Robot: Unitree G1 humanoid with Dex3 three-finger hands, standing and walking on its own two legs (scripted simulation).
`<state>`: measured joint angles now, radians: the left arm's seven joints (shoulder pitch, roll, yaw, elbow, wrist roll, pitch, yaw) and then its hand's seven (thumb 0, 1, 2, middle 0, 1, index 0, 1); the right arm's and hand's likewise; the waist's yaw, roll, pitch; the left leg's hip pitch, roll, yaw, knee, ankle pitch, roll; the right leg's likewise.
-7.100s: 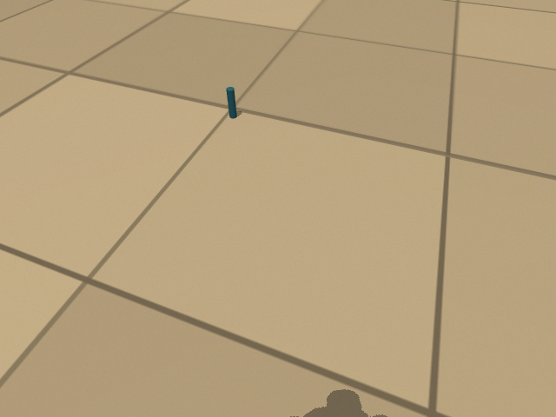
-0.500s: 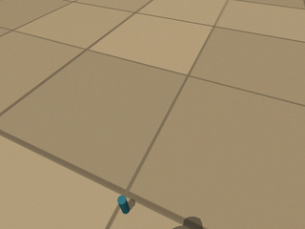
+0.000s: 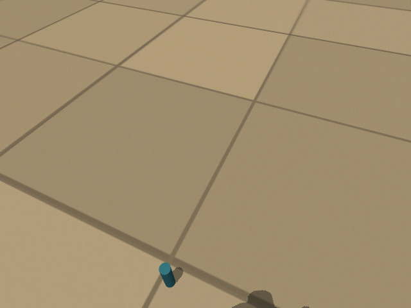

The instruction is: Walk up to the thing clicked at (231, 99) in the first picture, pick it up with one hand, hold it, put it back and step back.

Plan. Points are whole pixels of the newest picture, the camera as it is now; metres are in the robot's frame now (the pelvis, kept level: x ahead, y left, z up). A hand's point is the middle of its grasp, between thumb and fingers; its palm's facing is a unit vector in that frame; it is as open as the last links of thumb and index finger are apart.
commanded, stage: stand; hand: left
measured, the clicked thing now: (167, 275) +0.38 +0.18 -0.69
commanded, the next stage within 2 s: go down in 1.78 s
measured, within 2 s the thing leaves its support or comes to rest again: neither
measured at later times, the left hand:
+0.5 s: hand out of the picture +0.08 +0.25 -0.16, palm faces -0.02 -0.94 -0.35, open 7.4 cm
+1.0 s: hand out of the picture +0.08 +0.25 -0.16, palm faces -0.02 -0.94 -0.35, open 7.4 cm
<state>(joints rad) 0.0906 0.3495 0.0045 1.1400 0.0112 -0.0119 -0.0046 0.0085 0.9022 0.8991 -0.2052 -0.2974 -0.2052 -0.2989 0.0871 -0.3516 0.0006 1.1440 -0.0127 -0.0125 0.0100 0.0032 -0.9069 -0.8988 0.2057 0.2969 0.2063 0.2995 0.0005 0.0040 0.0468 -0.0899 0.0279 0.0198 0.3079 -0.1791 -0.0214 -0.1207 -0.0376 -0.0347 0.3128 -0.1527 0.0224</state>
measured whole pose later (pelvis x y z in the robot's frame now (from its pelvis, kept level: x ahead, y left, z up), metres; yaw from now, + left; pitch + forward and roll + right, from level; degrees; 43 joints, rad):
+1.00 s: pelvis +0.01 +0.00 +0.00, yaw +0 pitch -2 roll +0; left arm 0.11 0.35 0.00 1.13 0.01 -0.01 -0.01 0.01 0.90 0.90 -0.21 -0.30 -0.21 -0.30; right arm 0.11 -0.35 0.00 1.14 -0.01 -0.01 0.01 0.00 -0.91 -0.90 0.21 0.30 0.21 0.30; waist 0.00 0.00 0.05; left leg -0.09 0.04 0.02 0.31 -0.19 -0.03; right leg -0.12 -0.03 -0.04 0.32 -0.16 0.02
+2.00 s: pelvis +0.00 +0.00 -0.01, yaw +0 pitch +1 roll +0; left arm 0.03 0.32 0.07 1.08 -0.01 -0.03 0.01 0.01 0.80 0.79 -0.16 -0.21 -0.15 -0.21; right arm 0.17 -0.33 0.01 0.93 0.04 -0.04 -0.03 0.00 -0.95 -0.91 0.20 0.30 0.20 0.30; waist -0.01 0.00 0.06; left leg -0.22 0.03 0.01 0.43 -0.23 -0.02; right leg -0.24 -0.04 -0.04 0.43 -0.21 0.01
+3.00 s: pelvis -0.01 +0.01 -0.11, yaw +0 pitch +19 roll -3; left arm 0.29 0.36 0.27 0.35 -0.01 0.22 -0.10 0.00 -0.48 0.06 -0.08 -0.05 -0.07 -0.06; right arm 0.22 -0.23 0.00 0.54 0.00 -0.19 -0.08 0.01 -0.90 -0.90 0.21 0.30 0.21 0.30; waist -0.04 0.00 -0.14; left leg -0.98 0.04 -0.04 1.22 -0.57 -0.01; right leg -0.97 -0.04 -0.05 1.15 -0.51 0.03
